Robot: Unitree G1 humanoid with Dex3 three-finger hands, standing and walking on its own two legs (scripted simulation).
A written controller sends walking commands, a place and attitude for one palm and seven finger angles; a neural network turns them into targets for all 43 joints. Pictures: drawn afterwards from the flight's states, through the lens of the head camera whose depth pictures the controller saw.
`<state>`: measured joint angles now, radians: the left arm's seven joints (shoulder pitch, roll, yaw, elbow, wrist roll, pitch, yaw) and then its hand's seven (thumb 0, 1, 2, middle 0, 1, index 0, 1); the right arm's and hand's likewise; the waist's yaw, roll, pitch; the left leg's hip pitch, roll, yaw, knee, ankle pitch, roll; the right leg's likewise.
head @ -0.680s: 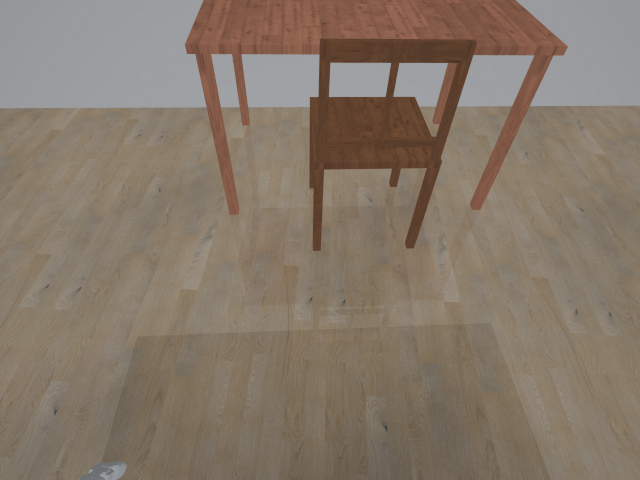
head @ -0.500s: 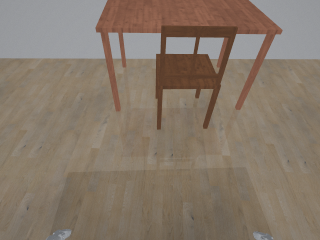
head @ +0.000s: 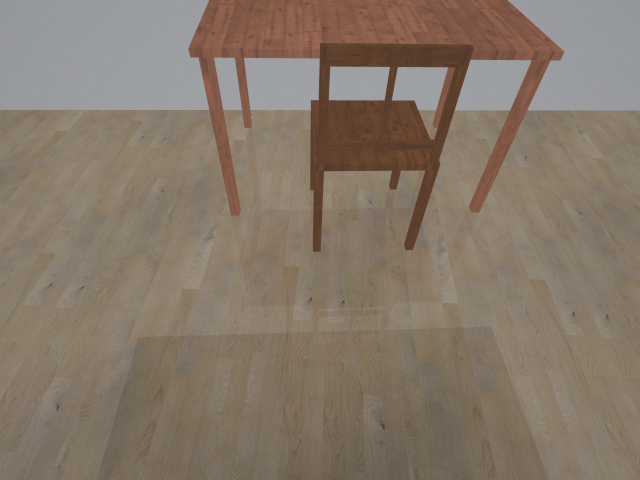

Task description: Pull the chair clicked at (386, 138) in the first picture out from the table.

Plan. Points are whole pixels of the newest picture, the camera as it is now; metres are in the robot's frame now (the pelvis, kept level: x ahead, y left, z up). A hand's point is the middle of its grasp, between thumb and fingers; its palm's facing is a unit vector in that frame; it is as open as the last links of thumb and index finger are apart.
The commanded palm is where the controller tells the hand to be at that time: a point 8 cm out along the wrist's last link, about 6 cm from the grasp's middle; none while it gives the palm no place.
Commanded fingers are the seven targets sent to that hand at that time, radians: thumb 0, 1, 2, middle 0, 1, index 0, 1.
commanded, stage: stand and wait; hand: left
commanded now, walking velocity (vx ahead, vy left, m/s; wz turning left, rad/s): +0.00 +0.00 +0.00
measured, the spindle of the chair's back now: (387, 106) +1.12 -0.14 -0.11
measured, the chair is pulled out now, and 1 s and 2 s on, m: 0.00 0.00 0.00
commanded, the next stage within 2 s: look at it before walking up in 0.14 s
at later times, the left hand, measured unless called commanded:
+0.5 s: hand out of the picture +0.07 +0.24 -0.15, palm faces -0.02 -0.94 -0.33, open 7.4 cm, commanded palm none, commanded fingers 0.00 0.90 0.90 -0.20 -0.30 -0.20 -0.30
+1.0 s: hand out of the picture +0.06 +0.23 -0.16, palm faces -0.03 -0.94 -0.33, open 7.4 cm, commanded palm none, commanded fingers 0.00 0.90 0.90 -0.20 -0.30 -0.20 -0.30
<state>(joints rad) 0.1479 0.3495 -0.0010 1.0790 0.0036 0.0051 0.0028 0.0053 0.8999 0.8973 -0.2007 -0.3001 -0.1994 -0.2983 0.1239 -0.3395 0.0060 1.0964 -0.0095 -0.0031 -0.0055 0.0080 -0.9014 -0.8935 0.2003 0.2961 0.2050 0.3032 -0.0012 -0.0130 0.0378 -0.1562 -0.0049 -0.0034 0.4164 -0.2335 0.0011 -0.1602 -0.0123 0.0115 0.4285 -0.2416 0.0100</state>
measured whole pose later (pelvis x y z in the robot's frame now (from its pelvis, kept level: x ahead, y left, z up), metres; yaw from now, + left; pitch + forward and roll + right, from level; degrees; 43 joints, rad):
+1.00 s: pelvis -0.01 -0.01 +0.00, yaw -2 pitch -1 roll +0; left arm 0.16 0.33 0.01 1.07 0.01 0.02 0.01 0.00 0.90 0.90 -0.20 -0.30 -0.20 -0.30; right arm 0.11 -0.32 0.00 1.09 -0.01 0.00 -0.02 0.01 -0.90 -0.89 0.20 0.30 0.20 0.30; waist 0.01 -0.01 0.04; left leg -0.16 0.02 0.02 0.41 -0.22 -0.02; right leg -0.18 0.02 0.03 0.42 -0.22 0.00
